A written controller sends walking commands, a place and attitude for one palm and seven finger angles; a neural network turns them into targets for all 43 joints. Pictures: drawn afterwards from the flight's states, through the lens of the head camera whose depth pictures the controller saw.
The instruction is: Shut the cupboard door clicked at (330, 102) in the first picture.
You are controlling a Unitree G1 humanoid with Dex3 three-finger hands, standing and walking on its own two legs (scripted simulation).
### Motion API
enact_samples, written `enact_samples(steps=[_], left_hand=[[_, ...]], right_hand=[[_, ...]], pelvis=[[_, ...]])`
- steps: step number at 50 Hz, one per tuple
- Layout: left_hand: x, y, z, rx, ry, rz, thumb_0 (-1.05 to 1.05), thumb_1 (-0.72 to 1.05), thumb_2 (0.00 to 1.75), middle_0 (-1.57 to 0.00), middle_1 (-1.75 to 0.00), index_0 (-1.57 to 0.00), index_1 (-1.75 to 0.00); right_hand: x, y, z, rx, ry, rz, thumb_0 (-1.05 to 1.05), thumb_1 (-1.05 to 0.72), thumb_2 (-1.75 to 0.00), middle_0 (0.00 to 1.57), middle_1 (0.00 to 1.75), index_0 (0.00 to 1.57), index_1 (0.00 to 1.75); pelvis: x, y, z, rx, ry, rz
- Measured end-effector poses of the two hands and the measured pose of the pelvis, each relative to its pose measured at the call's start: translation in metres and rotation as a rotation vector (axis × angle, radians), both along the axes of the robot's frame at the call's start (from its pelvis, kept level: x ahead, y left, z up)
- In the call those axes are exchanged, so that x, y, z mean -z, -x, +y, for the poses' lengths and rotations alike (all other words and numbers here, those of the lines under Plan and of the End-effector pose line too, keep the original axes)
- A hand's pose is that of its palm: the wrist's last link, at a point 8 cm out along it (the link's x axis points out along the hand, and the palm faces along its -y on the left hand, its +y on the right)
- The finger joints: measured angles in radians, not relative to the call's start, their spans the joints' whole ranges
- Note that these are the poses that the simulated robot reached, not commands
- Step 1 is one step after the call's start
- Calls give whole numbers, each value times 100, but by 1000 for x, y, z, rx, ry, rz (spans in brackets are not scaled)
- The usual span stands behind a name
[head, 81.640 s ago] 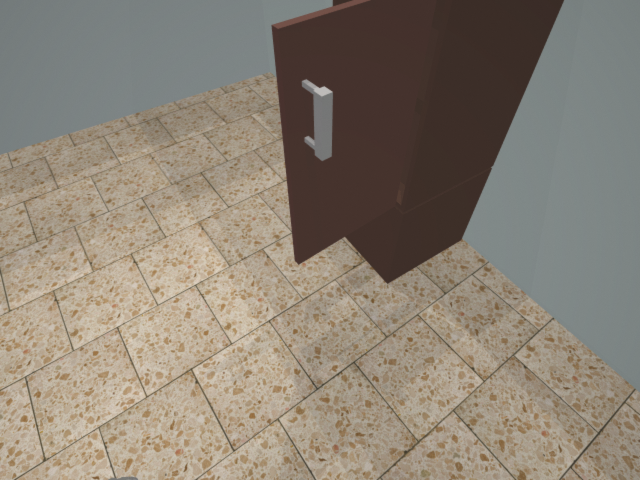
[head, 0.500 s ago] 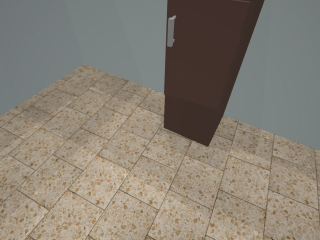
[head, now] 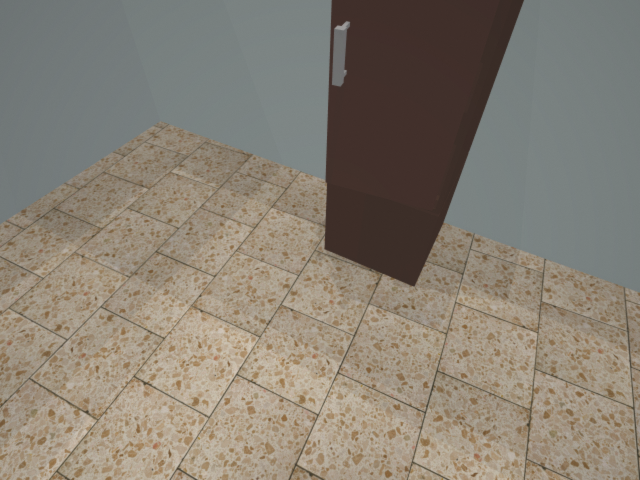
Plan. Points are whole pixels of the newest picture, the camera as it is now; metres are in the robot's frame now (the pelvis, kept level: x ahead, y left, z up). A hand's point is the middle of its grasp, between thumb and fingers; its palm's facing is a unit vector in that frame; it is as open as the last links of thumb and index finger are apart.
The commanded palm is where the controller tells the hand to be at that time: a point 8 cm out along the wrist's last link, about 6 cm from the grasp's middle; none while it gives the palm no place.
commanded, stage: look to check the result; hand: left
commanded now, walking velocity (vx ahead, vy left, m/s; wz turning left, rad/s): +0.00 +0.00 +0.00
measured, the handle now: (342, 53) +1.01 +0.00 +0.08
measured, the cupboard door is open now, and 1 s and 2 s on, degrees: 7 7 7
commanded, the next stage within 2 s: walk to a spot facing it in 0.28 s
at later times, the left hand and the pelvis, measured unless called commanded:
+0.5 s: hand out of the picture -0.01 +0.16 -0.18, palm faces +0.04 -0.99 -0.16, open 7.4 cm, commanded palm none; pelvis +0.01 +0.00 +0.00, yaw +0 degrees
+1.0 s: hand out of the picture +0.01 +0.20 -0.21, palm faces +0.32 -0.93 -0.17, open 7.4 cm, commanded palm none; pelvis +0.12 +0.05 -0.04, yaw +16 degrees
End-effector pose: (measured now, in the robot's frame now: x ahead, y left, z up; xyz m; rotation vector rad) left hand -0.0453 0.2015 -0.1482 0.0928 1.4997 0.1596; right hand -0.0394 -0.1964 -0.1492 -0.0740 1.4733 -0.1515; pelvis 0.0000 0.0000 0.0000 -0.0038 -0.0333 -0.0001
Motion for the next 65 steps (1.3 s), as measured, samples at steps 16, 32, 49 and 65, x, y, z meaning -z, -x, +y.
enact_samples(steps=[16,32,49,65], left_hand=[[1,-24,7,19,-2,-41,0,91,90,-20,-30,-20,-30],[3,-39,15,-41,-25,-66,0,91,90,-20,-30,-20,-30],[27,-34,40,-294,4,73,1,90,90,-20,-30,-20,-30],[-3,-245,101,-170,-134,-248,0,91,90,-20,-30,-20,-30]], right_hand=[[-2,-13,-4,-2,21,-22,0,-91,-90,20,30,20,29],[5,-21,-12,-40,13,41,0,-91,-90,20,30,20,29],[3,-293,9,-387,107,-277,1,-91,-90,20,30,20,29],[19,-382,58,-316,-19,-289,0,-93,-90,20,30,21,30]], pelvis=[[0,-6,4,6,-1,1],[8,-27,1,-70,-7,28],[34,-117,47,-273,8,26],[23,-210,59,-200,-40,22]])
